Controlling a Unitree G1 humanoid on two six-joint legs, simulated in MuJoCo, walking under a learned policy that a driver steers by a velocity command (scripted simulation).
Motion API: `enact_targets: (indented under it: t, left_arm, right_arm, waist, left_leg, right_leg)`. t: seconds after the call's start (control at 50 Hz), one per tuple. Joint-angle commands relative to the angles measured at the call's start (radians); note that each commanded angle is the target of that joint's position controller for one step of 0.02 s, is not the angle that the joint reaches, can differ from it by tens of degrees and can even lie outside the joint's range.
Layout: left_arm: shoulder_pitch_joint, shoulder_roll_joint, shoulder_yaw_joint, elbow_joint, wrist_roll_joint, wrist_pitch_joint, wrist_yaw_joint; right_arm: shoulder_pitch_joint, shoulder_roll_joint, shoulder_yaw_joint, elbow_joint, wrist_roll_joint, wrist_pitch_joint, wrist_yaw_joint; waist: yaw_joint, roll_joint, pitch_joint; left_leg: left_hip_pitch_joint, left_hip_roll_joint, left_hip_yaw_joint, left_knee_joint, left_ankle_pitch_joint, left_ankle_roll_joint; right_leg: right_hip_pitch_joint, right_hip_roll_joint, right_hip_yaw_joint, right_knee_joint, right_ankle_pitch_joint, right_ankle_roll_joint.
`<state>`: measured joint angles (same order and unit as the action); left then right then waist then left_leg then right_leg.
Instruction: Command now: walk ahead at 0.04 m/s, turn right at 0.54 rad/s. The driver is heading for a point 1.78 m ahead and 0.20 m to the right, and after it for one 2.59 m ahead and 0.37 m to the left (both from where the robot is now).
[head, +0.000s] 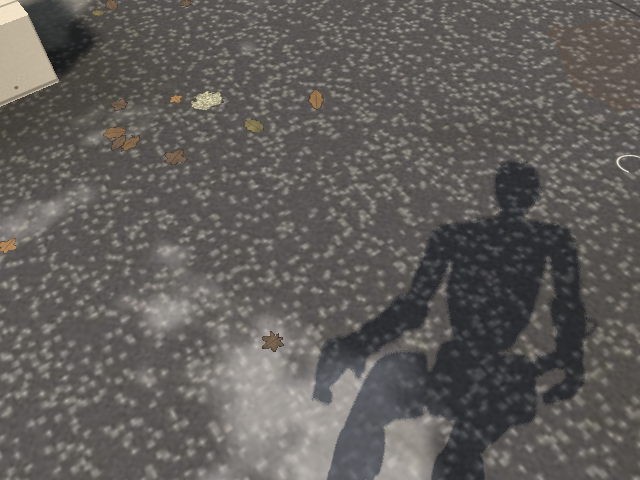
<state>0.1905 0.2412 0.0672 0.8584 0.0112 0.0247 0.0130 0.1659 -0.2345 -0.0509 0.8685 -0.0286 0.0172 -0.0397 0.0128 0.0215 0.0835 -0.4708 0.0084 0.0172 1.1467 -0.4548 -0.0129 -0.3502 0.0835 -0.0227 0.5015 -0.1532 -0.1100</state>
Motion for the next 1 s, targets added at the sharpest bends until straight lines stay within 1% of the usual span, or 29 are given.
enact_targets:
  t: [0.02, 0.06, 0.14, 0.18, 0.22, 0.28, 0.32, 0.34, 0.36, 0.38, 0.4, 0.42, 0.44, 0.46, 0.5, 0.56, 0.62, 0.64, 0.66, 0.68, 0.7, 0.72, 0.74, 0.76, 0.78, 0.82, 0.84, 0.88, 1.0]
  left_arm:
    - [0.015, 0.127, 0.030, -0.059, 0.006, -0.009, 0.000]
    - [0.032, 0.154, 0.040, -0.059, 0.007, -0.011, -0.004]
    - [0.048, 0.171, 0.049, -0.071, 0.012, 0.002, -0.007]
    - [0.047, 0.178, 0.053, -0.078, 0.015, 0.006, -0.010]
    - [0.039, 0.182, 0.057, -0.085, 0.018, 0.010, -0.013]
    - [0.012, 0.182, 0.060, -0.094, 0.016, 0.016, -0.020]
    - [-0.024, 0.168, 0.056, -0.100, 0.002, 0.023, -0.017]
    - [-0.007, 0.128, 0.045, -0.106, -0.006, 0.022, -0.012]
    - [0.038, 0.064, 0.029, -0.121, -0.017, 0.016, -0.008]
    - [0.005, 0.143, 0.048, -0.114, 0.017, 0.009, -0.002]
    - [0.015, 0.158, 0.053, -0.103, 0.024, 0.007, -0.005]
    - [0.049, 0.150, 0.054, -0.081, 0.020, 0.010, -0.011]
    - [0.078, 0.143, 0.052, -0.065, 0.019, 0.015, -0.015]
    - [0.092, 0.136, 0.048, -0.054, 0.020, 0.020, -0.020]
    - [0.061, 0.121, 0.038, -0.055, 0.014, 0.026, -0.022]
    - [-0.002, 0.086, 0.013, -0.061, 0.002, 0.032, -0.016]
    - [-0.023, 0.081, -0.004, -0.053, -0.012, 0.035, -0.006]
    - [-0.018, 0.085, -0.006, -0.046, -0.017, 0.034, -0.001]
    - [0.003, 0.082, -0.009, -0.033, -0.019, 0.030, 0.004]
    - [0.033, 0.076, -0.014, -0.017, -0.016, 0.022, 0.009]
    - [0.042, 0.096, -0.013, -0.006, -0.006, 0.011, 0.016]
    - [0.047, 0.144, -0.009, -0.005, 0.012, -0.003, 0.024]
    - [-0.013, 0.175, -0.009, 0.004, 0.006, -0.008, 0.023]
    - [-0.038, 0.111, -0.026, 0.008, -0.004, -0.013, 0.015]
    - [-0.051, 0.099, -0.030, 0.011, -0.003, -0.018, 0.011]
    - [-0.012, 0.106, -0.034, 0.048, 0.000, -0.023, 0.020]
    - [0.003, 0.110, -0.034, 0.068, -0.004, -0.025, 0.024]
    - [0.008, 0.102, -0.037, 0.090, -0.005, -0.027, 0.024]
    - [0.005, 0.098, -0.046, 0.141, -0.004, -0.032, 0.026]
  right_arm:
    - [0.100, -0.069, -0.019, -0.038, -0.004, 0.017, 0.001]
    - [0.076, -0.067, -0.017, -0.055, 0.004, 0.022, 0.000]
    - [0.010, -0.085, -0.018, -0.096, 0.009, 0.027, -0.004]
    - [-0.005, -0.087, -0.017, -0.110, 0.013, 0.022, -0.005]
    - [-0.001, -0.088, -0.014, -0.120, 0.019, 0.014, -0.007]
    - [0.054, -0.092, -0.012, -0.123, 0.030, 0.000, -0.012]
    - [0.161, -0.087, -0.010, -0.098, 0.030, -0.012, -0.017]
    - [0.162, -0.138, -0.021, -0.101, 0.017, -0.018, -0.025]
    - [0.112, -0.236, -0.038, -0.139, -0.003, -0.017, -0.028]
    - [0.052, -0.251, -0.043, -0.151, -0.014, -0.014, -0.018]
    - [0.025, -0.184, -0.025, -0.159, -0.010, -0.019, -0.012]
    - [-0.027, -0.140, -0.013, -0.160, 0.001, -0.024, -0.007]
    - [-0.050, -0.128, -0.009, -0.169, 0.004, -0.027, -0.003]
    - [-0.040, -0.124, -0.007, -0.170, 0.007, -0.030, -0.003]
    - [0.023, -0.118, -0.004, -0.151, 0.008, -0.033, 0.000]
    - [0.093, -0.128, -0.004, -0.115, 0.010, -0.037, 0.000]
    - [0.111, -0.156, -0.010, -0.093, 0.003, -0.026, 0.007]
    - [0.119, -0.164, -0.013, -0.082, 0.003, -0.021, 0.010]
    - [0.116, -0.166, -0.014, -0.073, 0.006, -0.017, 0.012]
    - [0.107, -0.167, -0.015, -0.065, 0.011, -0.014, 0.012]
    - [0.112, -0.154, -0.012, -0.061, 0.013, -0.018, 0.012]
    - [0.121, -0.125, -0.003, -0.073, 0.016, -0.027, 0.017]
    - [0.141, -0.073, 0.011, -0.073, 0.029, -0.031, 0.020]
    - [0.127, -0.082, 0.013, -0.040, 0.018, -0.023, 0.013]
    - [0.097, -0.109, 0.005, -0.028, 0.013, -0.019, 0.011]
    - [0.074, -0.128, -0.003, -0.010, 0.014, -0.017, 0.017]
    - [0.087, -0.120, -0.001, 0.002, 0.014, -0.016, 0.019]
    - [0.105, -0.101, 0.006, 0.037, 0.016, -0.016, 0.018]
    - [0.107, -0.086, 0.014, 0.111, 0.014, -0.011, 0.015]
  waist:
    - [-0.027, -0.071, -0.136]
    - [-0.016, -0.085, -0.150]
    - [0.017, -0.135, -0.145]
    - [0.024, -0.141, -0.142]
    - [0.025, -0.147, -0.146]
    - [0.005, -0.165, -0.154]
    - [-0.050, -0.152, -0.156]
    - [-0.038, -0.055, -0.135]
    - [-0.002, 0.177, -0.141]
    - [-0.016, 0.169, -0.074]
    - [0.014, 0.088, -0.062]
    - [0.051, 0.058, -0.050]
    - [0.061, 0.084, -0.066]
    - [0.052, 0.120, -0.078]
    - [0.016, 0.116, -0.095]
    - [-0.027, 0.126, -0.110]
    - [-0.049, 0.169, -0.118]
    - [-0.049, 0.178, -0.113]
    - [-0.033, 0.166, -0.111]
    - [-0.008, 0.139, -0.109]
    - [-0.007, 0.106, -0.122]
    - [-0.024, 0.020, -0.164]
    - [-0.076, -0.125, -0.131]
    - [-0.051, -0.110, -0.128]
    - [-0.035, -0.102, -0.081]
    - [-0.018, -0.112, -0.063]
    - [-0.022, -0.116, -0.065]
    - [-0.025, -0.079, -0.054]
    - [-0.028, -0.040, -0.029]
  left_leg:
    - [-0.022, 0.004, -0.037, -0.036, 0.054, -0.023]
    - [-0.030, 0.003, -0.045, -0.111, 0.055, -0.033]
    - [-0.039, -0.005, -0.061, -0.226, 0.059, -0.038]
    - [-0.016, -0.016, -0.066, -0.281, 0.052, -0.032]
    - [0.027, -0.033, -0.066, -0.339, 0.039, -0.021]
    - [0.140, -0.066, -0.062, -0.486, 0.023, 0.009]
    - [0.305, -0.072, -0.039, -0.739, 0.140, 0.039]
    - [0.365, 0.039, -0.151, -0.887, 0.109, 0.066]
    - [0.416, 0.317, -0.468, -0.984, 0.024, 0.150]
    - [0.248, 0.391, -0.532, -0.977, 0.175, 0.244]
    - [0.198, 0.340, -0.462, -0.947, 0.293, 0.254]
    - [0.186, 0.265, -0.345, -0.917, 0.379, 0.222]
    - [0.221, 0.210, -0.264, -0.894, 0.455, 0.194]
    - [0.263, 0.187, -0.220, -0.873, 0.557, 0.193]
    - [0.346, 0.177, -0.184, -0.835, 0.696, 0.204]
    - [0.448, 0.187, -0.181, -0.800, 0.764, 0.210]
    - [0.431, 0.184, -0.181, -0.771, 0.801, 0.209]
    - [0.430, 0.185, -0.191, -0.758, 0.831, 0.208]
    - [0.424, 0.180, -0.192, -0.739, 0.847, 0.196]
    - [0.395, 0.172, -0.185, -0.722, 0.835, 0.167]
    - [0.334, 0.168, -0.191, -0.717, 0.756, 0.127]
    - [0.246, 0.140, -0.165, -0.697, 0.606, 0.085]
    - [0.229, 0.055, -0.092, -0.765, 0.341, 0.059]
    - [0.315, 0.051, -0.084, -0.805, 0.265, 0.049]
    - [0.311, 0.044, -0.094, -0.810, 0.308, 0.049]
    - [0.345, 0.058, -0.098, -0.802, 0.400, 0.051]
    - [0.354, 0.065, -0.100, -0.807, 0.412, 0.050]
    - [0.350, 0.066, -0.099, -0.818, 0.402, 0.045]
    - [0.359, 0.068, -0.100, -0.829, 0.365, 0.037]
  right_leg:
    - [0.097, -0.238, 0.295, -0.201, 0.269, -0.163]
    - [0.116, -0.230, 0.318, -0.207, 0.192, -0.152]
    - [0.129, -0.223, 0.403, -0.240, -0.066, -0.137]
    - [0.126, -0.222, 0.437, -0.240, -0.102, -0.131]
    - [0.121, -0.220, 0.467, -0.230, -0.078, -0.124]
    - [0.103, -0.210, 0.514, -0.210, -0.002, -0.096]
    - [0.036, -0.167, 0.485, -0.171, -0.044, -0.031]
    - [-0.044, -0.096, 0.422, -0.089, -0.181, 0.030]
    - [-0.188, 0.061, 0.228, 0.147, -0.328, 0.085]
    - [-0.212, 0.085, 0.149, 0.340, -0.405, 0.097]
    - [-0.150, 0.054, 0.196, 0.459, -0.358, 0.095]
    - [-0.130, 0.050, 0.191, 0.521, -0.294, 0.098]
    - [-0.125, 0.052, 0.179, 0.565, -0.256, 0.107]
    - [-0.137, 0.054, 0.167, 0.595, -0.250, 0.119]
    - [-0.147, 0.045, 0.153, 0.556, -0.259, 0.145]
    - [-0.108, 0.009, 0.129, 0.352, -0.280, 0.165]
    - [0.034, -0.009, 0.047, 0.146, -0.322, 0.149]
    - [0.063, -0.011, 0.033, 0.078, -0.296, 0.139]
    - [0.107, -0.015, 0.024, -0.030, -0.219, 0.127]
    - [0.188, -0.030, 0.026, -0.184, -0.065, 0.115]
    - [0.294, -0.073, 0.085, -0.263, 0.055, 0.100]
    - [0.415, -0.183, 0.195, -0.240, 0.172, 0.079]
    - [0.349, -0.263, 0.255, -0.165, 0.383, 0.018]
    - [0.283, -0.268, 0.243, -0.157, 0.318, -0.001]
    - [0.258, -0.220, 0.219, -0.163, 0.226, 0.023]
    - [0.231, -0.181, 0.196, -0.182, 0.172, 0.048]
    - [0.230, -0.175, 0.191, -0.188, 0.163, 0.052]
    - [0.231, -0.172, 0.188, -0.193, 0.139, 0.051]
    - [0.189, -0.170, 0.195, -0.222, 0.057, 0.044]
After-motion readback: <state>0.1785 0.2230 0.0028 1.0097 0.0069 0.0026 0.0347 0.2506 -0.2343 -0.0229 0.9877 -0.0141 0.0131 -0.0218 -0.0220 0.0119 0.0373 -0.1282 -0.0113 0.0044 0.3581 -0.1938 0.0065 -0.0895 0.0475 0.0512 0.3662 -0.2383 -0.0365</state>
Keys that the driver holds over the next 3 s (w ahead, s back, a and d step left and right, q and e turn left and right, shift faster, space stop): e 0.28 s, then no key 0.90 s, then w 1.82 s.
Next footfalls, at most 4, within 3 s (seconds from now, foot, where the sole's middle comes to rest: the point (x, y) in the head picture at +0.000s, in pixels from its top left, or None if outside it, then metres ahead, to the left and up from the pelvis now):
0.34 left None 0.07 0.14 -0.77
0.72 right None -0.02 -0.06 -0.77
1.96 right None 0.42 -0.09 -0.77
2.50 left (362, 336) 0.76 -0.03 -0.77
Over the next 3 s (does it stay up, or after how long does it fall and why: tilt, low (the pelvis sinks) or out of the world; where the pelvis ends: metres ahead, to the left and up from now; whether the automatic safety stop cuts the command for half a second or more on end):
stays up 0.84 -0.13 0.00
